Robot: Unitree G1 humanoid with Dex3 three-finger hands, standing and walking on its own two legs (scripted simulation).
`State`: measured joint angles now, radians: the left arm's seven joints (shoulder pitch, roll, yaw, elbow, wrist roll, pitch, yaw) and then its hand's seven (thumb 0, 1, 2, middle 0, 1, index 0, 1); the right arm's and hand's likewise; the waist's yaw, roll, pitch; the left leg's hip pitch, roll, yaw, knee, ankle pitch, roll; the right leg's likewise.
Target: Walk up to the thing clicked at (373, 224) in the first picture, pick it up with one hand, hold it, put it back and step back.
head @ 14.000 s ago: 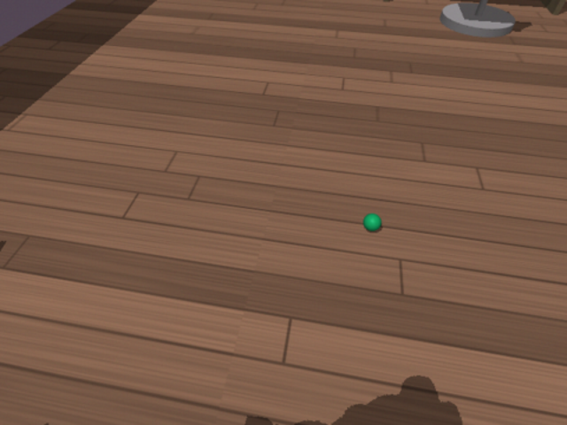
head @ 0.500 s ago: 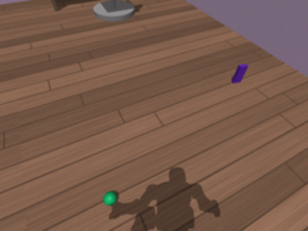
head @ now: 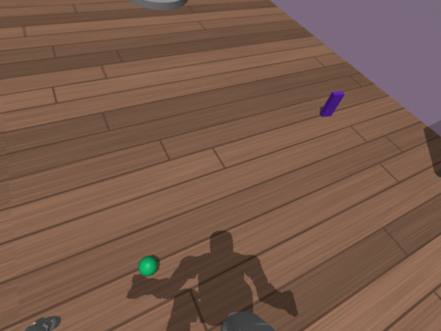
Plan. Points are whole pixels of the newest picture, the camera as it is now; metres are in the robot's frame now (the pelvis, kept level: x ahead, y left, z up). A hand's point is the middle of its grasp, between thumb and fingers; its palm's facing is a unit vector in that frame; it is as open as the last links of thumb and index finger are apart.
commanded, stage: walk up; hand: left
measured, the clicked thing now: (148, 265) +0.44 +0.18 -0.73
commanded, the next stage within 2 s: none
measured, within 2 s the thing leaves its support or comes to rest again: neither
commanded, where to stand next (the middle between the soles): +0.05 -0.05 m, yaw -1 degrees
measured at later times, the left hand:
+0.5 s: hand (124, 328) +0.15 +0.16 -0.14, palm faces -0.11 -0.92 -0.38, open 7.4 cm
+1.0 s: hand out of the picture -0.05 +0.27 -0.15, palm faces +0.07 -0.87 -0.49, open 7.4 cm
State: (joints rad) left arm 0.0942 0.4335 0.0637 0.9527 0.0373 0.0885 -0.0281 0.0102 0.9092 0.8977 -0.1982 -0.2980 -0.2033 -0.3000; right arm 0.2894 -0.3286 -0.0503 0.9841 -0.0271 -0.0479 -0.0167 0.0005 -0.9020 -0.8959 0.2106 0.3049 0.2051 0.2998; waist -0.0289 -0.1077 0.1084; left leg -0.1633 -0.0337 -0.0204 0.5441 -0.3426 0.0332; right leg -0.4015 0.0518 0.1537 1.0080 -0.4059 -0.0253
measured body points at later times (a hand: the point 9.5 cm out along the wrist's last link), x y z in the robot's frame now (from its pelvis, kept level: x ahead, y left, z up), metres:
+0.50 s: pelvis -0.01 -0.08 -0.01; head +0.07 -0.11 +0.43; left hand +0.16 +0.20 -0.12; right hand +0.05 -0.40 -0.14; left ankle -0.05 +0.08 -0.65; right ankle +0.10 -0.19 -0.73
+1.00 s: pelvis -0.08 -0.04 -0.01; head -0.10 -0.04 +0.44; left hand -0.05 +0.31 -0.12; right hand -0.08 -0.38 -0.11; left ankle -0.10 +0.03 -0.73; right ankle +0.02 -0.18 -0.67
